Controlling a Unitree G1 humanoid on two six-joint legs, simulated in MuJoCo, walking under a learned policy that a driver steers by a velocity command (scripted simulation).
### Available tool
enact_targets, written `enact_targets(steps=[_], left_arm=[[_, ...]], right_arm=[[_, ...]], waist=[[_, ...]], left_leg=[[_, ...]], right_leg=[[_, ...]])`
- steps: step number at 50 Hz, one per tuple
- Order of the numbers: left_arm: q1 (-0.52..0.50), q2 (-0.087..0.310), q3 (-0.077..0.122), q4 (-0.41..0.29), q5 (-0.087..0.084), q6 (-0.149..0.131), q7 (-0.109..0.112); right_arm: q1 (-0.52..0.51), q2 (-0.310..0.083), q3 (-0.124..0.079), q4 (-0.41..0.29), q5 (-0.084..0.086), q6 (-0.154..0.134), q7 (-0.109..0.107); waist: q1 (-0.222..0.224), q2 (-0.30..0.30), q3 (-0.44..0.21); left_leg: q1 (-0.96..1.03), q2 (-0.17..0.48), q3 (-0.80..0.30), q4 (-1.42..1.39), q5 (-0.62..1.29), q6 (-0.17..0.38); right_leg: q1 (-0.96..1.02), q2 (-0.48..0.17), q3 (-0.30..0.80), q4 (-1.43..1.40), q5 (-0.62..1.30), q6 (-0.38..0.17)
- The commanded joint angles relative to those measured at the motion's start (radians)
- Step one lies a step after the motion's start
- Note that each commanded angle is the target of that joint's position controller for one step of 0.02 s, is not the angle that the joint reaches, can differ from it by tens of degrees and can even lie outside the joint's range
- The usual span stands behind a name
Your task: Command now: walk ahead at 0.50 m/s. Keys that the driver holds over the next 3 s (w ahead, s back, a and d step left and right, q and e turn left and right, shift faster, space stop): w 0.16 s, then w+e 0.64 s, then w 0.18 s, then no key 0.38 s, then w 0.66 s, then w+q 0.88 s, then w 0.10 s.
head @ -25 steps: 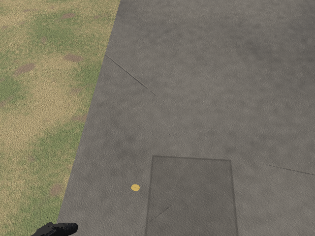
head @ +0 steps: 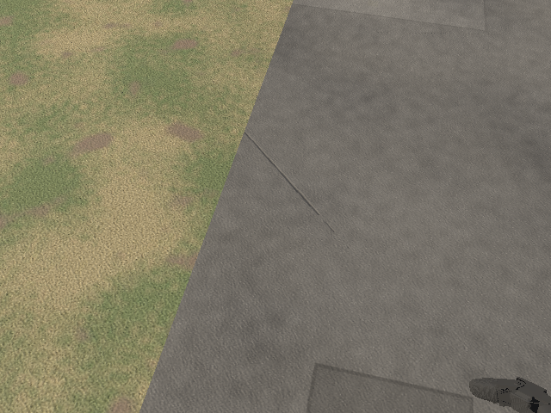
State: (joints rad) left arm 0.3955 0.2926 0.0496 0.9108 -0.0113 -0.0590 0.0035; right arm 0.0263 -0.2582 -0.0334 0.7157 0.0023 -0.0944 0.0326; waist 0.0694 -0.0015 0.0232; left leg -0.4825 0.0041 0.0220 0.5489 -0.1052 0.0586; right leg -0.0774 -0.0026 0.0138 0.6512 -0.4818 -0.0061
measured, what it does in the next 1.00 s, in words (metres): walks ahead, turning right: right foot, then left foot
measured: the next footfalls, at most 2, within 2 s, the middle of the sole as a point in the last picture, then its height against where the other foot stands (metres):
right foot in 0.52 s outside the picture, level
left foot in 1.00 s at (305, 297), level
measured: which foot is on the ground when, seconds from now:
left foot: down 0.00-0.54, up 0.56-0.98, down 1.00-1.00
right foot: up 0.00-0.50, down 0.52-1.00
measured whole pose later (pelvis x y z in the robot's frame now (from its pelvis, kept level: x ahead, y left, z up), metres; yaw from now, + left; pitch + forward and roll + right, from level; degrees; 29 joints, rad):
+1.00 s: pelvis +0.56 -0.06 +0.00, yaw -22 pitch +2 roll -1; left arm 0.38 0.29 0.07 0.75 -0.01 -0.04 0.01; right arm 0.06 -0.28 -0.03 0.71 -0.01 -0.12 0.03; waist 0.08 0.03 0.00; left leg -0.47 0.01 -0.04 0.47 -0.01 0.01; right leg -0.06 0.10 0.18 0.45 -0.42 -0.05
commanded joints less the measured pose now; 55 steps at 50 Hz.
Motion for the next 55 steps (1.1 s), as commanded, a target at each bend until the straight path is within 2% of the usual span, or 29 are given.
enact_targets(steps=[1, 2, 3, 4, 6, 8, 15, 21, 24, 25, 26, 27, 28, 29, 30, 31, 32, 33, 36, 41, 46, 48, 49, 50, 51, 52, 53, 54, 55], left_arm=[[0.012, 0.120, 0.011, -0.092, -0.021, -0.050, -0.010], [-0.068, 0.139, 0.017, -0.116, -0.028, -0.057, -0.012], [-0.108, 0.130, 0.018, -0.122, -0.015, -0.056, -0.007], [-0.108, 0.119, 0.022, -0.121, -0.003, -0.048, -0.004], [-0.068, 0.079, 0.017, -0.109, -0.001, -0.027, -0.003], [-0.092, 0.066, 0.016, -0.121, 0.005, -0.013, 0.002], [-0.289, 0.032, 0.004, -0.177, -0.006, -0.019, -0.019], [-0.426, 0.023, -0.004, -0.263, -0.011, -0.022, -0.059], [-0.367, 0.059, 0.013, -0.280, -0.006, -0.019, -0.074], [-0.267, 0.092, 0.033, -0.263, -0.006, -0.015, -0.073], [-0.111, 0.146, 0.064, -0.227, -0.008, -0.013, -0.062], [0.041, 0.241, 0.092, -0.204, -0.007, -0.001, -0.040], [-0.001, 0.272, 0.091, -0.228, -0.015, -0.006, -0.039], [0.019, 0.189, 0.070, -0.226, -0.010, -0.005, -0.037], [-0.017, 0.150, 0.060, -0.232, -0.001, -0.007, -0.031], [-0.078, 0.139, 0.056, -0.241, 0.001, -0.011, -0.032], [-0.132, 0.108, 0.047, -0.257, 0.003, -0.013, -0.030], [-0.160, 0.101, 0.042, -0.272, 0.012, -0.012, -0.027], [-0.160, 0.126, 0.051, -0.277, 0.004, -0.015, -0.015], [-0.097, 0.154, 0.062, -0.256, -0.007, -0.001, 0.008], [-0.017, 0.135, 0.054, -0.211, -0.009, 0.002, 0.007], [-0.026, 0.143, 0.057, -0.206, -0.003, 0.008, 0.007], [-0.037, 0.134, 0.054, -0.208, -0.003, 0.011, 0.006], [-0.045, 0.100, 0.041, -0.214, 0.003, 0.011, 0.006], [-0.011, 0.061, 0.024, -0.236, 0.020, 0.008, 0.011], [0.138, 0.013, 0.009, -0.221, -0.002, -0.001, 0.013], [0.110, 0.103, 0.025, -0.203, -0.009, -0.002, 0.016], [-0.003, 0.141, 0.037, -0.220, -0.011, 0.006, 0.018], [-0.069, 0.135, 0.035, -0.235, 0.002, 0.015, 0.022]], right_arm=[[0.385, -0.197, -0.064, 0.047, 0.011, 0.009, -0.008], [0.306, -0.170, -0.054, 0.034, 0.013, 0.009, -0.009], [0.239, -0.145, -0.045, 0.024, 0.005, 0.008, -0.007], [0.199, -0.120, -0.038, 0.019, -0.006, 0.005, -0.003], [0.179, -0.110, -0.037, 0.026, -0.009, -0.006, 0.000], [0.196, -0.129, -0.043, 0.047, -0.004, -0.017, -0.003], [0.274, -0.164, -0.047, 0.110, -0.010, -0.014, -0.030], [0.344, -0.174, -0.051, 0.163, 0.000, 0.021, -0.039], [0.310, -0.211, -0.061, 0.148, 0.003, 0.044, -0.055], [0.301, -0.220, -0.064, 0.141, 0.001, 0.054, -0.062], [0.289, -0.216, -0.060, 0.129, 0.002, 0.059, -0.070], [0.310, -0.176, -0.042, 0.097, -0.022, 0.045, -0.073], [0.386, -0.053, -0.002, 0.068, -0.027, 0.008, -0.048], [0.296, -0.163, -0.027, 0.058, 0.004, -0.035, -0.027], [0.204, -0.179, -0.030, 0.022, 0.035, -0.054, -0.018], [0.179, -0.157, -0.026, 0.016, 0.025, -0.060, -0.022], [0.173, -0.167, -0.036, 0.021, 0.001, -0.053, -0.030], [0.188, -0.162, -0.039, 0.019, -0.008, -0.040, -0.030], [0.200, -0.126, -0.036, 0.004, -0.019, -0.009, -0.036], [0.018, -0.081, -0.017, -0.047, -0.015, -0.011, -0.030], [-0.048, -0.123, -0.028, -0.074, 0.000, -0.031, -0.008], [-0.015, -0.142, -0.037, -0.073, 0.000, -0.038, -0.006], [0.047, -0.154, -0.046, -0.056, -0.003, -0.041, -0.009], [0.143, -0.188, -0.061, -0.038, -0.020, -0.046, -0.015], [0.272, -0.256, -0.076, -0.032, -0.040, -0.049, -0.017], [0.354, -0.297, -0.093, 0.015, -0.034, -0.031, -0.009], [0.364, -0.209, -0.071, 0.012, 0.000, -0.026, -0.003], [0.293, -0.162, -0.055, -0.004, 0.000, -0.020, -0.004], [0.223, -0.133, -0.040, -0.016, -0.013, -0.015, -0.003]], waist=[[-0.180, 0.186, -0.287], [-0.158, 0.134, -0.163], [-0.129, 0.074, -0.095], [-0.096, 0.077, -0.055], [-0.057, 0.100, -0.053], [-0.049, 0.081, -0.031], [-0.120, 0.048, 0.023], [-0.160, 0.034, 0.062], [-0.103, 0.083, -0.009], [-0.046, 0.094, -0.072], [0.036, 0.069, -0.154], [0.075, -0.079, -0.275], [-0.019, -0.284, -0.382], [0.047, -0.153, -0.386], [0.044, -0.104, -0.249], [-0.005, 0.011, -0.148], [-0.038, 0.026, -0.106], [-0.069, 0.002, -0.082], [-0.095, -0.025, -0.055], [-0.026, -0.064, -0.031], [0.004, -0.091, -0.026], [-0.022, -0.116, -0.022], [-0.058, -0.119, -0.040], [-0.106, -0.097, -0.110], [-0.136, 0.031, -0.260], [-0.101, 0.336, -0.366], [-0.129, 0.213, -0.323], [-0.140, 0.112, -0.207], [-0.118, 0.043, -0.149]], left_leg=[[0.803, 0.355, -0.661, -0.235, -0.269, 0.230], [0.655, 0.323, -0.529, -0.262, -0.234, 0.195], [0.519, 0.282, -0.435, -0.294, -0.155, 0.179], [0.419, 0.246, -0.366, -0.330, -0.077, 0.169], [0.327, 0.214, -0.291, -0.383, 0.005, 0.175], [0.298, 0.207, -0.231, -0.413, 0.083, 0.189], [0.364, 0.184, -0.024, -0.450, 0.162, 0.126], [0.599, 0.258, 0.037, -0.367, 0.296, 0.103], [0.643, 0.260, 0.084, -0.188, 0.744, 0.068], [0.626, 0.247, 0.106, -0.045, 0.883, 0.052], [0.518, 0.210, 0.135, 0.169, 0.842, 0.018], [0.248, 0.149, 0.149, 0.497, 0.448, -0.019], [-0.178, -0.087, 0.019, 0.839, -0.430, -0.078], [-0.289, -0.020, -0.150, 0.885, -0.421, -0.051], [-0.326, 0.022, -0.133, 0.846, -0.346, -0.032], [-0.293, 0.064, -0.122, 0.740, -0.282, -0.032], [-0.233, 0.093, -0.116, 0.649, -0.249, -0.043], [-0.174, 0.104, -0.116, 0.618, -0.232, -0.055], [-0.130, 0.101, -0.088, 0.481, -0.182, -0.107], [-0.035, 0.035, -0.062, 0.097, 0.162, -0.132], [-0.012, 0.027, -0.087, -0.035, 0.166, -0.085], [0.026, 0.022, -0.073, -0.060, 0.076, -0.050], [0.108, 0.007, -0.050, -0.095, 0.058, -0.026], [0.267, 0.047, -0.077, -0.098, 0.120, 0.014], [0.546, 0.219, -0.263, -0.042, 0.302, 0.097], [0.797, 0.406, -0.650, -0.122, 0.314, 0.267], [0.768, 0.402, -0.709, -0.167, 0.209, 0.251], [0.648, 0.367, -0.548, -0.163, 0.278, 0.210], [0.528, 0.322, -0.428, -0.168, 0.415, 0.187]], right_leg=[[-0.683, -0.005, 0.107, 0.625, -0.084, -0.029], [-0.706, -0.055, 0.074, 0.604, 0.020, -0.039], [-0.669, -0.093, 0.053, 0.554, 0.106, -0.034], [-0.618, -0.123, 0.055, 0.505, 0.166, -0.028], [-0.536, -0.142, 0.054, 0.467, 0.221, -0.013], [-0.559, -0.148, 0.047, 0.413, 0.280, 0.006], [-0.588, -0.106, 0.030, 0.059, 0.612, 0.002], [-0.675, -0.070, -0.006, -0.065, 0.507, -0.043], [-0.531, 0.004, -0.094, -0.065, 0.351, -0.090], [-0.396, 0.044, -0.118, -0.072, 0.329, -0.113], [-0.155, 0.063, -0.093, -0.131, 0.393, -0.153], [0.170, -0.132, 0.199, -0.123, 0.451, -0.229], [0.483, -0.351, 0.770, -0.270, 0.319, -0.438], [0.489, -0.328, 0.749, -0.327, 0.244, -0.395], [0.372, -0.287, 0.588, -0.334, 0.291, -0.349], [0.204, -0.242, 0.478, -0.352, 0.397, -0.319], [0.090, -0.209, 0.405, -0.369, 0.491, -0.301], [0.002, -0.186, 0.375, -0.395, 0.541, -0.302], [-0.131, -0.155, 0.304, -0.436, 0.615, -0.312], [-0.215, -0.072, 0.209, -0.419, 0.493, -0.229], [-0.073, -0.149, 0.301, -0.337, 0.407, -0.201], [-0.026, -0.174, 0.334, -0.288, 0.459, -0.186], [-0.021, -0.153, 0.326, -0.231, 0.541, -0.169], [-0.045, -0.089, 0.281, -0.076, 0.643, -0.132], [-0.206, 0.002, 0.203, 0.207, 0.473, -0.075], [-0.510, 0.133, 0.123, 0.531, -0.102, 0.002], [-0.603, 0.090, 0.201, 0.640, -0.149, 0.012], [-0.626, 0.058, 0.188, 0.667, -0.081, 0.019], [-0.594, 0.021, 0.149, 0.629, -0.027, 0.027]])
Over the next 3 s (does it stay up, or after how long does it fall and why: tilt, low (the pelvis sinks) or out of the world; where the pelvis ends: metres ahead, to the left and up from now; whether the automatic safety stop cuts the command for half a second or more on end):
stays up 1.38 -0.30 0.02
